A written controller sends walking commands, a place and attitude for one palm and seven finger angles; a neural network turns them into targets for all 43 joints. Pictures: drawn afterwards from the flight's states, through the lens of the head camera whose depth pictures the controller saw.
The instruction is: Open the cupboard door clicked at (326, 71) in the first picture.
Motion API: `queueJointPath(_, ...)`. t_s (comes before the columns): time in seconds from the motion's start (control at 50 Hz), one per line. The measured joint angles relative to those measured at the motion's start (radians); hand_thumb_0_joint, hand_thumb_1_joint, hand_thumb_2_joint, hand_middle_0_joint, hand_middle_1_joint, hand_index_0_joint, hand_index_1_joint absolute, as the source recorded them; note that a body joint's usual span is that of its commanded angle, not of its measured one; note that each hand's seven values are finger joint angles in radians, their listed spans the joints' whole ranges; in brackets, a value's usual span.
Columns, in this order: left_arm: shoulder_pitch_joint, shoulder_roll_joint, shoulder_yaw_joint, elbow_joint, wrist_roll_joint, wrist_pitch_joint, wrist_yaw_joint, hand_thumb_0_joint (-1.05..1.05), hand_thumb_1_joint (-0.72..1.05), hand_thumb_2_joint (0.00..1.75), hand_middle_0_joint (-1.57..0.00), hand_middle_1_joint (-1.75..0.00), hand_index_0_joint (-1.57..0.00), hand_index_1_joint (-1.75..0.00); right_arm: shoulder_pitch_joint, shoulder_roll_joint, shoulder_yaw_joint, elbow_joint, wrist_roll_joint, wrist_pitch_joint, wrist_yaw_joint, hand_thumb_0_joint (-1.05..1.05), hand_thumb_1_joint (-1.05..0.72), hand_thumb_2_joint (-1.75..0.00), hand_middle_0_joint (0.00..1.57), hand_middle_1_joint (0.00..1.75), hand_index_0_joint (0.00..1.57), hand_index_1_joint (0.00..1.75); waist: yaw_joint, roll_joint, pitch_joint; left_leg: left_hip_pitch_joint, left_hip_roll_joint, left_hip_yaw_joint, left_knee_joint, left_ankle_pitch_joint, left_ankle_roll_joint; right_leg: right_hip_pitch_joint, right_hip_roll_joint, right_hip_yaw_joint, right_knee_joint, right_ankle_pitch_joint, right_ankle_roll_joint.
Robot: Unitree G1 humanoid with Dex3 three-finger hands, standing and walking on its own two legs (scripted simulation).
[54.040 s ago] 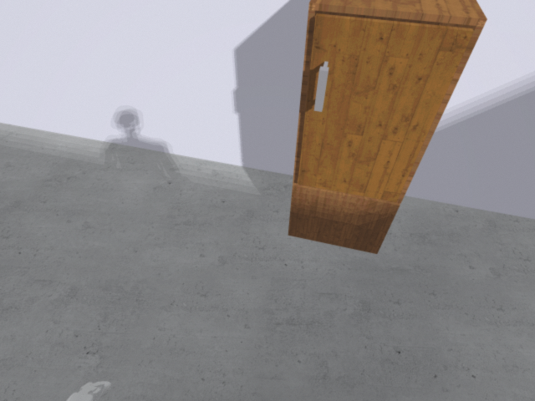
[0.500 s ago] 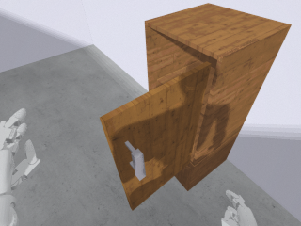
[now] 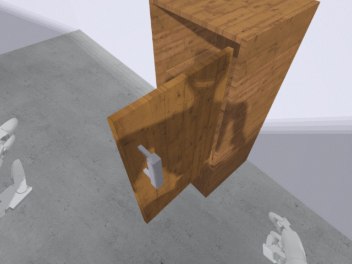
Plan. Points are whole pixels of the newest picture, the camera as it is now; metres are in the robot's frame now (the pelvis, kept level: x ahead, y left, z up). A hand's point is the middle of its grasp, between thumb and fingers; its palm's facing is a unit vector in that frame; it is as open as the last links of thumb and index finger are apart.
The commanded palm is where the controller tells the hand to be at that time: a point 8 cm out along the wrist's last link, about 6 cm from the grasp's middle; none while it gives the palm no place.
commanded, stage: step back with the hand held close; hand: left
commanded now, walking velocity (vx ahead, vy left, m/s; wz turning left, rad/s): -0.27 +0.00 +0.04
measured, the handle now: (150, 166) +0.33 +0.09 +0.02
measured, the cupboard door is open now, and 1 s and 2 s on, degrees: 93 93 93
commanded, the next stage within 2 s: stop stepping back and stand still in 0.70 s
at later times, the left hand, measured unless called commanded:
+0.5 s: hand out of the picture +0.09 +0.28 +0.17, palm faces +0.55 -0.66 -0.52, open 7.4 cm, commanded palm +0.02 +0.32 +0.18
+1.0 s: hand out of the picture -0.01 +0.28 +0.19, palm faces +0.54 -0.72 -0.45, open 7.4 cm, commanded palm -0.07 +0.30 +0.18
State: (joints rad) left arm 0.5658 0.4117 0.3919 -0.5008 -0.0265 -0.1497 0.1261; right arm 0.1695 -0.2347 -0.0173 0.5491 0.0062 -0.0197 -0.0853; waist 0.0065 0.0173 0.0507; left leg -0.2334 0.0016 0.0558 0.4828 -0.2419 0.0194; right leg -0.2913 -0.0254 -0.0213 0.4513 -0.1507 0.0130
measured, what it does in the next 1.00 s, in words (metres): walks backwards: left foot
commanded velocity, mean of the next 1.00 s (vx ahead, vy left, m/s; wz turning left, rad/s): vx -0.22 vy -0.01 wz -0.05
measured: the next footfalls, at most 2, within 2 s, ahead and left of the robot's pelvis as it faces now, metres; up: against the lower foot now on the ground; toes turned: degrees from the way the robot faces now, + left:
left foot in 0.74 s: -0.02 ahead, +0.12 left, +0.00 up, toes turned +13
right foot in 1.12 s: -0.31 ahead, -0.13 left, +0.00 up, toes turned +0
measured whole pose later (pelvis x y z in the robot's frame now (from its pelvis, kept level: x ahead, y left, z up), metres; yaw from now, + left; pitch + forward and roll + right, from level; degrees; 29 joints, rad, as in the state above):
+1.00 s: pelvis -0.19 -0.01 +0.00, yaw +4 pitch +2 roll -4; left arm 0.57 0.43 0.50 -0.64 -0.04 -0.22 0.18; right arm 0.22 -0.13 0.00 0.63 0.00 -0.16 -0.04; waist 0.02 0.01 0.01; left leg -0.47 0.12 0.10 0.47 -0.08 0.03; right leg -0.31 0.03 -0.05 0.98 -0.56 0.02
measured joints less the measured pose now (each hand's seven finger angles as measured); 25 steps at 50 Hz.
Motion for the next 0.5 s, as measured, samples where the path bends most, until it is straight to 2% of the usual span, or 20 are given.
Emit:
queueJointPath(0.1,-0.002,0.021,0.045,-0.017,0.007,-0.023,0.021,0.02,0.89,0.89,-0.21,-0.30,-0.22,-0.30,0.021,0.007,0.001,-0.005,0.003,-0.005,-0.004,0.01,-0.91,-0.90,0.21,0.30,0.20,0.30,0.003,-0.021,0.000,-0.040,-0.006,0.004,0.037,0.008,0.010,-0.036,-0.007,0.005,0.029,0.014,0.006)
queueJointPath(0.24,-0.041,-0.022,0.044,0.005,0.039,-0.043,0.034,0.02,0.89,0.89,-0.21,-0.30,-0.22,-0.30,0.050,0.011,0.010,-0.009,0.003,-0.036,-0.001,0.01,-0.90,-0.90,0.21,0.30,0.20,0.30,0.006,-0.015,0.001,-0.116,-0.008,-0.005,0.136,-0.011,0.026,-0.093,-0.007,0.005,0.096,0.015,0.012)
queueJointPath(0.36,-0.082,-0.037,0.041,-0.011,0.052,-0.056,0.037,0.02,0.89,0.89,-0.21,-0.30,-0.22,-0.30,0.068,0.022,0.018,0.007,-0.003,-0.056,0.002,0.01,-0.90,-0.90,0.21,0.30,0.21,0.30,-0.004,-0.024,0.015,-0.180,-0.017,-0.024,0.200,-0.075,0.030,-0.133,0.009,0.029,0.136,-0.003,0.008)
queueJointPath(0.42,-0.089,-0.019,0.058,-0.040,0.052,-0.072,0.040,0.02,0.89,0.89,-0.21,-0.30,-0.22,-0.30,0.074,0.026,0.019,0.009,-0.006,-0.070,0.003,0.01,-0.90,-0.90,0.21,0.30,0.21,0.30,-0.013,-0.028,0.029,-0.202,-0.019,-0.027,0.201,-0.049,0.031,-0.152,0.021,0.048,0.157,-0.026,0.012)
queueJointPath(0.5,-0.080,0.025,0.103,-0.067,0.052,-0.100,0.039,0.02,0.89,0.89,-0.21,-0.30,-0.22,-0.30,0.079,0.035,0.014,0.012,-0.004,-0.087,0.009,0.01,-0.90,-0.90,0.21,0.30,0.21,0.30,-0.025,-0.035,0.046,-0.228,-0.010,-0.010,0.228,0.009,0.032,-0.173,0.032,0.075,0.209,0.011,0.016)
